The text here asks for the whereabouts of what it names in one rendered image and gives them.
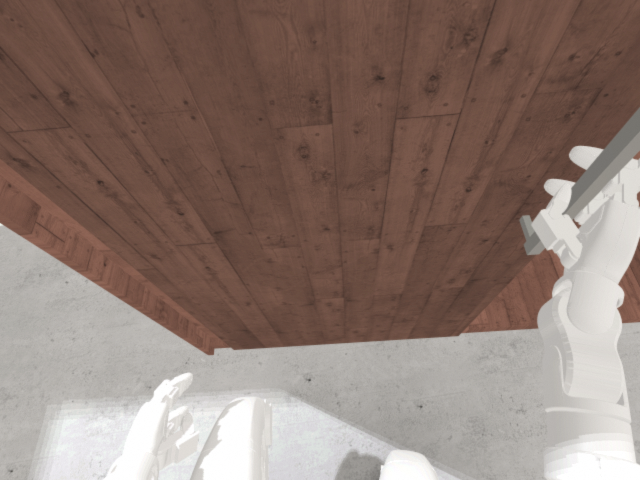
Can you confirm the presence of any left robot thigh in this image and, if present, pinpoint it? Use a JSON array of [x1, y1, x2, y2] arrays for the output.
[[190, 397, 272, 480]]

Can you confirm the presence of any right robot forearm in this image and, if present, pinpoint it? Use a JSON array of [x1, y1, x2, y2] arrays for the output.
[[537, 270, 640, 480]]

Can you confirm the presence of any left robot forearm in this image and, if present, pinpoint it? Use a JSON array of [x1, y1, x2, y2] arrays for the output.
[[103, 451, 159, 480]]

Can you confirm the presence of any robot left hand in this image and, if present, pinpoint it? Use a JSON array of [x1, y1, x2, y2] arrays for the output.
[[123, 373, 199, 471]]

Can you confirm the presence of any robot right hand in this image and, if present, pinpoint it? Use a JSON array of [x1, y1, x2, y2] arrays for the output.
[[531, 146, 640, 284]]

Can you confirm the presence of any right robot thigh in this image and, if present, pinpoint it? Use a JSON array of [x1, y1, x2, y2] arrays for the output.
[[379, 450, 438, 480]]

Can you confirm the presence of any handle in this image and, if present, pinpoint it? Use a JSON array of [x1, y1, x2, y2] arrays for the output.
[[519, 107, 640, 255]]

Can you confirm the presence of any robot thigh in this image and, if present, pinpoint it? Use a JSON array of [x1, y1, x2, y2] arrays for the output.
[[190, 397, 272, 480], [379, 450, 438, 480]]

